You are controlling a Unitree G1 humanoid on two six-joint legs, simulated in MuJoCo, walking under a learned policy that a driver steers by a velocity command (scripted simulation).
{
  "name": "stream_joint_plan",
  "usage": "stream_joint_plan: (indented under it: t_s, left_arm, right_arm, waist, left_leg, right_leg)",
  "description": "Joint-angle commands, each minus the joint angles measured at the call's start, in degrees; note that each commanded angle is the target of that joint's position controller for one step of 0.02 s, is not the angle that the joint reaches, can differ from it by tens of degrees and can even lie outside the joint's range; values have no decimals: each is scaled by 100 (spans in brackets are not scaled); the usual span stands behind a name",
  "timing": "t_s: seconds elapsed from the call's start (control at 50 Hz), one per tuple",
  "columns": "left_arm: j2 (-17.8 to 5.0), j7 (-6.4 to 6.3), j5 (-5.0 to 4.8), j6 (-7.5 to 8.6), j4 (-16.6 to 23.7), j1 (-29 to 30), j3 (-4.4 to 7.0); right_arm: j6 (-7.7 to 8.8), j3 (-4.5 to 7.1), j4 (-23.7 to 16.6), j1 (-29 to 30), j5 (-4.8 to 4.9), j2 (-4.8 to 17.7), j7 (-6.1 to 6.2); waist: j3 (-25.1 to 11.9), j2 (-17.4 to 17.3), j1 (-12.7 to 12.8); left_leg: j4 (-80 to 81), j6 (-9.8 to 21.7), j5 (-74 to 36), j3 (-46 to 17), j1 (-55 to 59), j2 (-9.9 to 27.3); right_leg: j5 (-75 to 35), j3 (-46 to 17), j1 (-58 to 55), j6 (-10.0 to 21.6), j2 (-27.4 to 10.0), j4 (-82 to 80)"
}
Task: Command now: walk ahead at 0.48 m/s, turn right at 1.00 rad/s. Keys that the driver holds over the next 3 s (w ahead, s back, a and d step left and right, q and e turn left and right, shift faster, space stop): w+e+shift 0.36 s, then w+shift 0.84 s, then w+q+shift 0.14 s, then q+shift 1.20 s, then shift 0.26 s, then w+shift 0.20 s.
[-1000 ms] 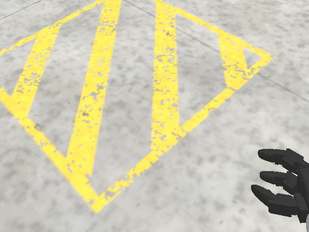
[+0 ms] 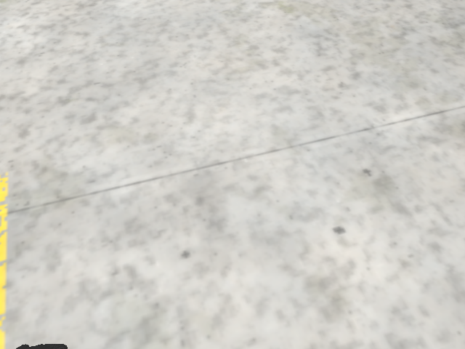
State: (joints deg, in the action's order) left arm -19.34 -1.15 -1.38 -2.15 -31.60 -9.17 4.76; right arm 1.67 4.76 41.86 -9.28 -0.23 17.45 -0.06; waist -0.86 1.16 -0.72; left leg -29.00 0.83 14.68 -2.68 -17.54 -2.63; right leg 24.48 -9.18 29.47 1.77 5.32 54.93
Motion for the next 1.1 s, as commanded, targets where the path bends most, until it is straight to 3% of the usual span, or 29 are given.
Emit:
stream_joint_plan:
  t_s: [0.02, 0.1, 0.22, 0.34, 0.36, 0.4, 0.42, 0.44, 0.46, 0.48, 0.5, 0.52, 0.54, 0.56, 0.58, 0.64, 0.72, 0.76, 0.82, 0.88, 0.92, 0.94, 0.96, 0.98, 1.0, 1.02, 1.04, 1.06, 1.1]
  left_arm:
    - [-901, 33, 91, 189, 423, 27, 236]
    - [-439, 101, -14, 225, 561, 177, 57]
    - [-280, 174, -99, 226, 683, 401, -41]
    - [-18, 436, -127, 281, 741, 932, -208]
    - [-28, 470, -137, 292, 712, 905, -213]
    - [-213, 453, -123, 313, 563, 438, -111]
    - [-526, 423, -180, 330, 336, -502, 79]
    - [-1029, 365, -216, 288, -154, -2056, 385]
    - [-1485, 268, -236, 234, -563, -2569, 481]
    - [-1901, 274, -184, 348, -380, -2357, 452]
    - [-1144, 367, -75, 501, -325, -2384, 261]
    - [-1073, 387, 20, 626, -481, -2306, 233]
    - [-998, 386, 54, 718, -516, -1927, 188]
    - [-670, 389, 131, 759, -486, -1439, 83]
    - [-427, 386, 227, 792, -425, -1157, -7]
    - [-62, 302, 122, 851, -532, -1101, -125]
    - [-2, 111, 133, 861, -784, -1469, -172]
    - [-129, 32, 76, 866, -957, -1800, -156]
    - [-365, 5, -16, 836, -1251, -2028, -102]
    - [-645, -34, 166, 705, -1432, -1945, -23]
    - [-805, -26, 441, 562, -1499, -1687, 25]
    - [-729, -47, 466, 503, -1383, -1239, -26]
    - [534, 89, 266, 604, -1314, -2637, -316]
    - [85, 205, 8, 822, -1476, -2331, -347]
    - [-347, 223, -271, 899, -1124, -1284, -206]
    - [-295, 202, -234, 975, -880, -690, -285]
    - [-160, 201, -120, 1010, -802, -289, -295]
    - [-54, 217, -103, 964, -809, -480, -287]
    - [125, 192, -51, 812, -918, -740, -325]
  right_arm:
    - [164, 199, -510, 182, 96, 799, 179]
    - [263, 150, -330, -531, 1, 814, 167]
    - [293, 150, -137, -929, -124, 940, 129]
    - [180, 234, 105, -1105, -17, 1154, 63]
    - [145, 249, 109, -1000, -2, 1216, 42]
    - [113, 300, 145, -987, 51, 1498, 18]
    - [86, 316, 187, -939, 51, 1648, 8]
    - [129, 244, 132, -774, 66, 1532, 25]
    - [242, -65, 31, -1032, -135, 523, 32]
    - [512, -242, -392, -1488, 15, 139, -22]
    - [652, -71, -414, -532, 338, 983, 13]
    - [724, -68, -591, 1, 500, 937, 57]
    - [750, -166, -579, 130, 354, 671, 113]
    - [698, -173, -495, 18, 230, 558, 105]
    - [596, -179, -387, -355, 252, 485, 32]
    - [351, -185, -260, -378, 167, 380, -93]
    - [395, -322, -596, 855, 51, 130, -196]
    - [507, -403, -721, 1437, 86, -44, -294]
    - [579, -343, -937, 1866, 198, 92, -401]
    - [553, -164, -983, 1435, 227, 485, -397]
    - [410, 42, -670, -232, 341, 939, -234]
    - [273, 78, -307, -1701, 308, 1040, -113]
    - [389, 173, -125, -2163, 41, 1433, -160]
    - [411, 87, 2, -2422, 51, 807, -182]
    - [411, 18, 2, -1893, 15, 524, -119]
    - [434, -3, 10, -1521, 7, 480, -137]
    - [479, -56, 50, -1213, -73, 344, -186]
    - [534, -131, 42, -945, -183, 159, -215]
    - [541, -202, 88, -711, -40, -23, -257]
  waist:
    - [78, -938, -24]
    - [281, -703, -264]
    - [658, -806, -336]
    - [1177, -545, -372]
    - [1190, -511, -281]
    - [772, -780, 116]
    - [189, -931, 708]
    - [-627, -712, 1544]
    - [-585, 815, 1236]
    - [-2136, 2347, 491]
    - [-1966, 823, 1008]
    - [-902, 600, 939]
    - [-480, 72, 673]
    - [-207, -108, 350]
    - [-111, 247, 70]
    - [307, 133, -96]
    - [884, 3, 216]
    - [963, -24, 467]
    - [1079, 141, 466]
    - [419, 615, 15]
    - [-570, 1097, -928]
    - [-1240, 977, -1659]
    - [-2383, -1583, -588]
    - [-3112, -1725, -1027]
    - [-1754, -1523, -987]
    - [-1031, -438, -779]
    - [-364, 145, -502]
    - [-149, 6, -77]
    - [183, -213, 242]
  left_leg:
    - [1925, 615, 2605, -2300, 1469, 1966]
    - [1991, 528, 1965, -1061, 1428, 1757]
    - [2209, 674, 1104, 8, 1755, 2043]
    - [2406, 479, 76, 1280, 2299, 2127]
    - [2305, 425, -579, 1560, 2262, 2053]
    - [1472, 475, -4333, 1863, 2033, 2036]
    - [222, 492, -6154, 1934, 1846, 2075]
    - [-1478, 343, -6401, 1954, 968, 1903]
    - [-3797, -16, -601, 1642, -1072, 1319]
    - [-5668, -123, 1690, 318, -2399, 297]
    - [-5874, 41, 1015, -327, -2771, 537]
    - [-5772, 138, 636, -172, -3214, 593]
    - [-5430, 200, 357, -265, -3007, 902]
    - [-5092, 249, -13, -291, -2625, 1143]
    - [-4982, 275, -308, -351, -2281, 1287]
    - [-4330, 123, -573, -110, -2348, 1405]
    - [-2251, -184, -2107, 424, -2491, 1051]
    - [-1062, -155, -2971, 690, -1924, 750]
    - [103, 37, -3185, 628, -1852, 476]
    - [105, 305, -2339, 867, -1378, -59]
    - [-386, 566, -1571, 985, 329, -266]
    - [-824, 657, -1119, 419, 2369, 342]
    - [-555, 2107, 1514, -3156, 5039, 2083]
    - [917, 2007, 3082, -4934, 5344, 2152]
    - [1233, 1640, 2919, -4164, 4438, 2025]
    - [1416, 1448, 2052, -3440, 3287, 1882]
    - [1561, 1381, 1263, -2793, 2152, 1634]
    - [1652, 1365, 951, -2302, 1394, 1405]
    - [1940, 1434, 680, -1750, 638, 1212]
  right_leg:
    - [-501, 293, 2145, -202, -824, 1596]
    - [-1105, 593, 2534, -336, -1105, 2263]
    - [-1612, 543, 2932, -535, -1397, 1785]
    - [-1476, 1155, 2493, -16, -1560, 239]
    - [-1293, 1380, 2080, 136, -1461, -61]
    - [-694, 1948, 441, 426, -781, -387]
    - [-503, 2121, -935, 620, -293, -562]
    - [-1187, 1967, -3230, 903, 6, -1254]
    - [-855, 200, -4750, 963, -808, -1479]
    - [1872, -3644, -5664, 1983, -2037, -3355]
    - [2038, -3831, -5428, 1566, -2269, -4152]
    - [1358, -3430, -4667, 1485, -2300, -4234]
    - [678, -2838, -3742, 1411, -2204, -4101]
    - [220, -2065, -2942, 1334, -1909, -3888]
    - [-5, -1565, -2352, 1304, -1695, -3857]
    - [-1215, -596, -1825, 1226, -1397, -4270]
    - [-2541, 453, -1585, 1007, -957, -4746]
    - [-2482, 556, -1594, 952, -1019, -5184]
    - [-2955, 623, -2615, 843, -1340, -5274]
    - [-6229, 646, -3962, 628, -1610, -4288]
    - [-8607, 682, -4059, 547, -1674, -2191]
    - [-8020, 698, -2697, 454, -1593, -284]
    - [-2038, 246, 234, 21, -263, 2956]
    - [29, -388, 700, 239, 17, 3287]
    - [-129, -150, 1220, 389, -358, 3423]
    - [-339, -49, 1106, 500, -618, 3061]
    - [-495, 72, 943, 540, -764, 2621]
    - [-738, -5, 599, 547, -1017, 2325]
    - [-763, 121, 490, 427, -1252, 1976]
